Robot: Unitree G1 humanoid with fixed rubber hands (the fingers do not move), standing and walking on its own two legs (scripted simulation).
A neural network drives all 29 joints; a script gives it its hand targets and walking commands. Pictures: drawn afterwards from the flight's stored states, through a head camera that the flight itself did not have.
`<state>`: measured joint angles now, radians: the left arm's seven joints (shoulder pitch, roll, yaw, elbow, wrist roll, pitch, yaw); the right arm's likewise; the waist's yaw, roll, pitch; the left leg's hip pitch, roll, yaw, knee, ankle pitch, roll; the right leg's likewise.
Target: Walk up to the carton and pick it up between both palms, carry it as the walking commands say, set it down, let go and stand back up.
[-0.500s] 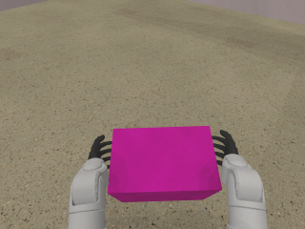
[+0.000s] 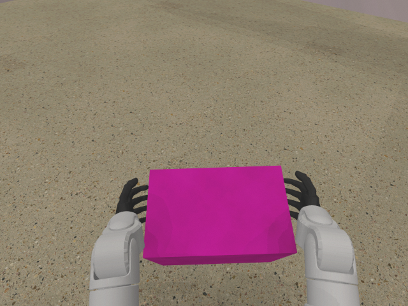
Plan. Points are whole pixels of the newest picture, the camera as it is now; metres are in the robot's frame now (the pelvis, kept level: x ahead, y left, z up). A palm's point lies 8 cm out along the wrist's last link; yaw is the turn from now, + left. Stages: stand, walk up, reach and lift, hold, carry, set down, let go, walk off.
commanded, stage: carry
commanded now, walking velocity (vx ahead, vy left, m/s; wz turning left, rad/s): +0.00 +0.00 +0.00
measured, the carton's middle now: (216, 220) +0.30 +0.00 -0.02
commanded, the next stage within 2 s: none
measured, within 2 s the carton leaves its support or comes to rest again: neither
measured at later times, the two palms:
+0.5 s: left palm (130, 218) +0.27 +0.16 +0.04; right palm (305, 213) +0.27 -0.17 +0.06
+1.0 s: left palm (130, 220) +0.27 +0.16 +0.05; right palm (308, 214) +0.27 -0.17 +0.06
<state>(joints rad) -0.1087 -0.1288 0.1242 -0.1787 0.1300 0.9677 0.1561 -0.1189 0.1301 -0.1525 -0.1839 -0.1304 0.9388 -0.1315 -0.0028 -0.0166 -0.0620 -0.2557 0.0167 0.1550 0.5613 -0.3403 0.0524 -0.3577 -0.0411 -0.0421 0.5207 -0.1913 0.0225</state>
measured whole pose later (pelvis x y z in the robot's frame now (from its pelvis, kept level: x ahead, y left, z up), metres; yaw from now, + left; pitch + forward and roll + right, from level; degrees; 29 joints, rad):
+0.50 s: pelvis +0.00 +0.00 +0.00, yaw +0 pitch +2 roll -1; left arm -0.13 -0.13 0.15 -0.06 0.13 0.86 0.14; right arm -0.12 0.13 -0.17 -0.08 -0.14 0.83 -0.13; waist 0.00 -0.02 -0.05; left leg -0.25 0.02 0.15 0.56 -0.34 0.05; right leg -0.35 -0.04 -0.04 0.52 -0.20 0.02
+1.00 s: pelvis -0.01 -0.01 +0.00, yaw +0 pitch +1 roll +0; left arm -0.14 -0.13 0.16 -0.03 0.13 0.85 0.14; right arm -0.15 0.13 -0.18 -0.04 -0.14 0.83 -0.12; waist 0.00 -0.02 -0.07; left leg -0.24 0.02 0.15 0.56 -0.33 0.05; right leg -0.34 -0.04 -0.05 0.52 -0.19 0.02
